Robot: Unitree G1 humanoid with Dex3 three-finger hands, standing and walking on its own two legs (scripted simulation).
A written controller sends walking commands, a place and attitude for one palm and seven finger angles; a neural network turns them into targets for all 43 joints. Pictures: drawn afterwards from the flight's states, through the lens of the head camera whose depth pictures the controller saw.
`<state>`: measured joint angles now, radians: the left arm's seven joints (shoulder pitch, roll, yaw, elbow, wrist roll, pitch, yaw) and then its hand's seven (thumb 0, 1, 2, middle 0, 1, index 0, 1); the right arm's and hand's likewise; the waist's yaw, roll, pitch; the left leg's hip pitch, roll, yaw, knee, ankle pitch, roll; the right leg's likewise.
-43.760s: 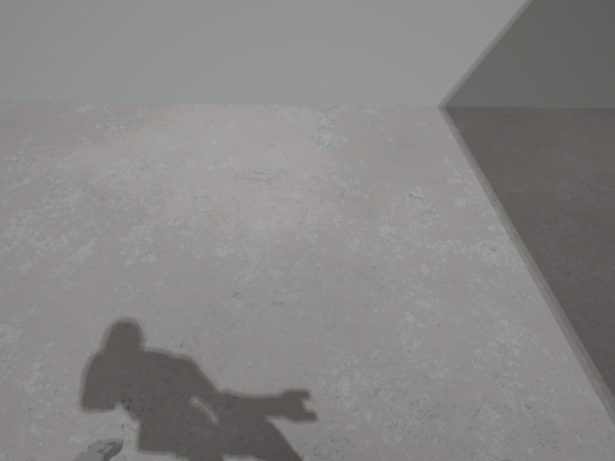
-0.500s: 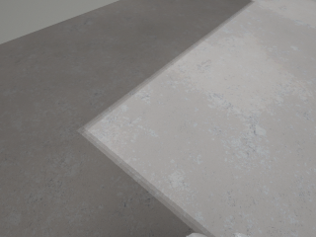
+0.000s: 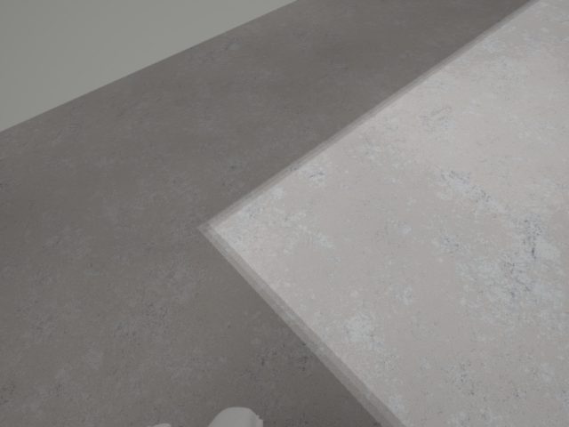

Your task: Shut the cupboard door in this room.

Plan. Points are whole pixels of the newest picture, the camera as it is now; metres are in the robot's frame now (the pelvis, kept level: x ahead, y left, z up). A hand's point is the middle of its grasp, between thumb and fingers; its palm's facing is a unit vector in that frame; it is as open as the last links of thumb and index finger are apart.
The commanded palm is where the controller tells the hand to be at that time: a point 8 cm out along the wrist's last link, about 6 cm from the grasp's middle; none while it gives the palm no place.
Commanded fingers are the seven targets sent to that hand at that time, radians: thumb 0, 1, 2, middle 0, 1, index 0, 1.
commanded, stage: turn or walk to find it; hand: left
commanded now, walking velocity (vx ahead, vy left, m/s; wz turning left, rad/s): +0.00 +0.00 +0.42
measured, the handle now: out of the picture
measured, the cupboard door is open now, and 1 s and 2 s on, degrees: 73 73 73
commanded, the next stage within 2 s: none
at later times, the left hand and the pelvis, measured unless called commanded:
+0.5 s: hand out of the picture +0.02 +0.27 -0.17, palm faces +0.25 -0.94 -0.24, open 7.4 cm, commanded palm none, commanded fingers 0.00 0.90 0.90 -0.20 -0.30 -0.20 -0.30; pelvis +0.00 +0.05 +0.00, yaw +12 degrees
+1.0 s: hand out of the picture +0.00 +0.20 -0.15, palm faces +0.43 -0.86 -0.26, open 7.4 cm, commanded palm none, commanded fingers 0.00 0.90 0.90 -0.20 -0.30 -0.20 -0.30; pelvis +0.02 +0.00 +0.00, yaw +25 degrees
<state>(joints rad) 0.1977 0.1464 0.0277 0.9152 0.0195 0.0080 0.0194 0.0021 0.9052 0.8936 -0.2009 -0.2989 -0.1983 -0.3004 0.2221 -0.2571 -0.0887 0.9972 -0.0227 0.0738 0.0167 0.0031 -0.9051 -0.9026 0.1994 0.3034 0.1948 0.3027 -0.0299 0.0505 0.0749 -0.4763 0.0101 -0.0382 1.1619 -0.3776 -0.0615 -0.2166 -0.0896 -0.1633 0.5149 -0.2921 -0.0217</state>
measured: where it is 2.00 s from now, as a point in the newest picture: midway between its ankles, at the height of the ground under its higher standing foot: outside the picture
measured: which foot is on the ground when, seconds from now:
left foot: up 0.00-0.22, down 0.24-0.70, up 0.72-1.00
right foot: down 0.00-0.24, up 0.26-0.68, down 0.70-1.00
